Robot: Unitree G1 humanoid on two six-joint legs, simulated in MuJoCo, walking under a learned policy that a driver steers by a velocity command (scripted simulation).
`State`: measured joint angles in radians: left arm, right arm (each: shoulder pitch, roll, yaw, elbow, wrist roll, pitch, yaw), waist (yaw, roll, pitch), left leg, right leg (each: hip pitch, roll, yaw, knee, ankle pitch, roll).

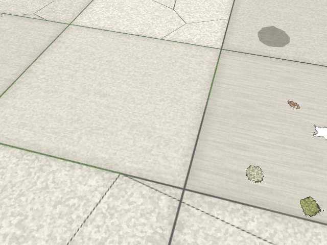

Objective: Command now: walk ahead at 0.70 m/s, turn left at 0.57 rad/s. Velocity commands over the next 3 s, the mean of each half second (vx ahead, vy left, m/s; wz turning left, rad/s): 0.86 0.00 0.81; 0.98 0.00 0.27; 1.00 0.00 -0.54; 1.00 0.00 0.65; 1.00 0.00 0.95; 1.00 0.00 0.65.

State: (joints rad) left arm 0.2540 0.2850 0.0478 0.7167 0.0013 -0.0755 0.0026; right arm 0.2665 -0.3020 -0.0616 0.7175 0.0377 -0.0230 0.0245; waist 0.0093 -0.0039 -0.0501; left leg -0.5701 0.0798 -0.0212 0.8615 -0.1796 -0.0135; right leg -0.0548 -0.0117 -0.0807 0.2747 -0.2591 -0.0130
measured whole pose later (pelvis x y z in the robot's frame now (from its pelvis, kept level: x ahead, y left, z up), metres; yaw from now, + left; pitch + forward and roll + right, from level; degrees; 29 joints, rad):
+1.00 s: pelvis +0.71 +0.43 -0.01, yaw +33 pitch +0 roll -2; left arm 0.61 0.27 0.07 0.84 -0.04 -0.08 -0.01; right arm -0.06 -0.26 0.03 0.56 -0.01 -0.15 0.04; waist 0.16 0.01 0.04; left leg -0.59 0.04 -0.13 0.68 -0.09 0.00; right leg 0.01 0.08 0.18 0.33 -0.32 -0.03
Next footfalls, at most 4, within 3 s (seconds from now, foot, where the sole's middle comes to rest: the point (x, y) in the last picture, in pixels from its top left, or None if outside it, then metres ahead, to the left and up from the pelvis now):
0.22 left None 0.24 0.23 -0.78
0.68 right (106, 201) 0.74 0.29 -0.78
1.08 left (18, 182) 0.83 0.71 -0.78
1.50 right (73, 107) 1.34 0.56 -0.78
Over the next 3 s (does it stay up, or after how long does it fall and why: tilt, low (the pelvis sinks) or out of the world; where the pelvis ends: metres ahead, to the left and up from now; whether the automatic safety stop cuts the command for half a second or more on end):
stays up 1.95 1.44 -0.04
